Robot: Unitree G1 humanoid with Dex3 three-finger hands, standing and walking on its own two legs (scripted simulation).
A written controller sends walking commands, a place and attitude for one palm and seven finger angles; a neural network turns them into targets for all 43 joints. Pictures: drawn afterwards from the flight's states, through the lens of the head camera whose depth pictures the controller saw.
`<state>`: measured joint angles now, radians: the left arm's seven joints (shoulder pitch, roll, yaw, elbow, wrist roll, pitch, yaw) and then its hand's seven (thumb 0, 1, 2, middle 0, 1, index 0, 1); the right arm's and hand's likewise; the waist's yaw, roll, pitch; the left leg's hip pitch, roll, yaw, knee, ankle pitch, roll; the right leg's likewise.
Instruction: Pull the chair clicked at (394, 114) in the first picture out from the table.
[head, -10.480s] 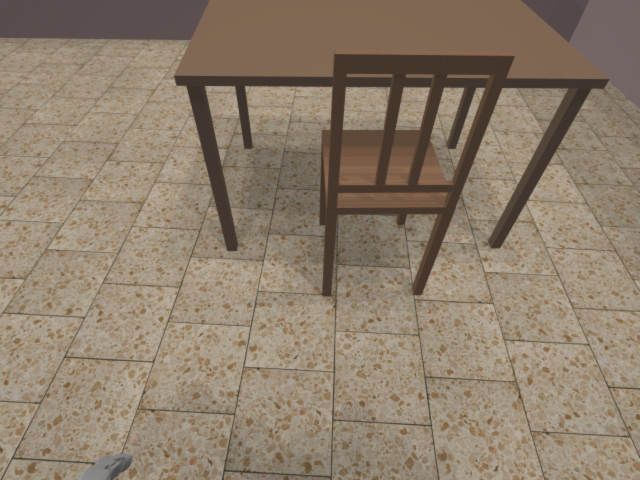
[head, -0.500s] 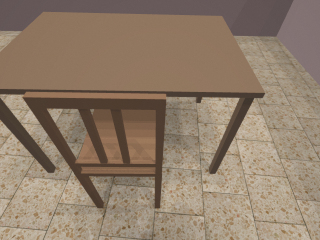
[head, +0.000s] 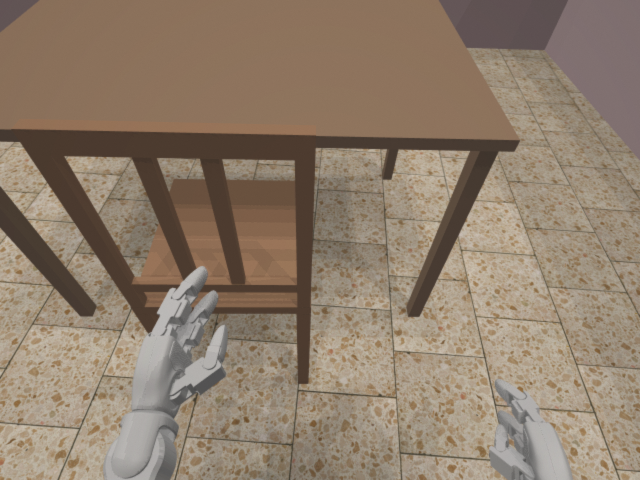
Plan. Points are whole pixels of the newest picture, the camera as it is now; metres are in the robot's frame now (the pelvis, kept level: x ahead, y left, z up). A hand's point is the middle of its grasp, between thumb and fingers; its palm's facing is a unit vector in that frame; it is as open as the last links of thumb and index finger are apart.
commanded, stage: raise the hand toward the chair's back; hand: left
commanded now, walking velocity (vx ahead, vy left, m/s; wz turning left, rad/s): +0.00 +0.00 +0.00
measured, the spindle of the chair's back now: (172, 228) +0.50 +0.26 -0.02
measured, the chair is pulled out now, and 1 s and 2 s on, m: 0.00 0.00 0.00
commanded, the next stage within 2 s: aim the fingers beside a spindle in 1.76 s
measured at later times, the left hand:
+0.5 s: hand (198, 405) +0.22 +0.16 -0.02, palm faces -0.04 -1.00 +0.03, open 12.9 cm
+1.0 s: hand (141, 391) +0.22 +0.22 +0.01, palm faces +0.08 -0.99 -0.07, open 16.6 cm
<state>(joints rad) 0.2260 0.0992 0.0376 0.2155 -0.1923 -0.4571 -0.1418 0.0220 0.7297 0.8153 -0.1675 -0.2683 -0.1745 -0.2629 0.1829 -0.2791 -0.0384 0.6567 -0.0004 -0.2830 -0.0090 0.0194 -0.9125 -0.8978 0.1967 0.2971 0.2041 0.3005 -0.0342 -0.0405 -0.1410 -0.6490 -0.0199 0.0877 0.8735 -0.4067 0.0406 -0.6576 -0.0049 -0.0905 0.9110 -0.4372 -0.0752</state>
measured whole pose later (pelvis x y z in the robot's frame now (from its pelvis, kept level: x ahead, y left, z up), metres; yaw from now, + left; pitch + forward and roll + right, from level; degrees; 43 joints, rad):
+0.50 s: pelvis -0.03 -0.02 -0.04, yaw +1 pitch +15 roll -1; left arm 0.24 0.21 0.14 0.11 -0.28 -0.26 -0.28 0.01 0.12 0.57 -0.12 -0.18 -0.13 -0.17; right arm 0.22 -0.19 0.05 0.57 0.04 -0.19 -0.06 0.02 -0.90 -0.90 0.20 0.30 0.21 0.30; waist -0.02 0.03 -0.10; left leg -0.93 0.02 0.02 1.15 -0.48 0.01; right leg -0.90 0.02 -0.16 1.13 -0.50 -0.11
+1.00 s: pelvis -0.01 +0.02 -0.03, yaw +2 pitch +16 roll -2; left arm 0.30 0.22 0.17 0.08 -0.25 -0.44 -0.21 -0.01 -0.43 0.33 -0.06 -0.09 -0.07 -0.09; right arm 0.18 -0.24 0.02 0.53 0.02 -0.22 -0.04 0.02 -0.90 -0.90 0.20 0.30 0.21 0.30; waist 0.00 0.03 -0.14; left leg -0.90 -0.01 0.03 1.12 -0.49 0.06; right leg -0.85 0.00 -0.15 1.07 -0.50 -0.06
